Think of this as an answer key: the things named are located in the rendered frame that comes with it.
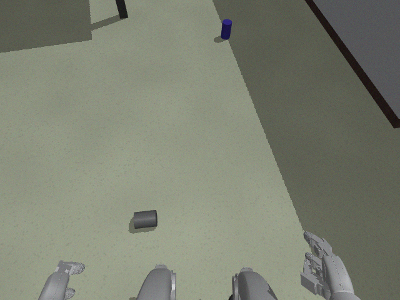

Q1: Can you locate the left robot hand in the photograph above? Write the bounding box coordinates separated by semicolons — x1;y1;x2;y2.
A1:
38;260;85;300

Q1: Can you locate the right robot hand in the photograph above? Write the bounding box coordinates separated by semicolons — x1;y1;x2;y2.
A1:
300;231;355;300

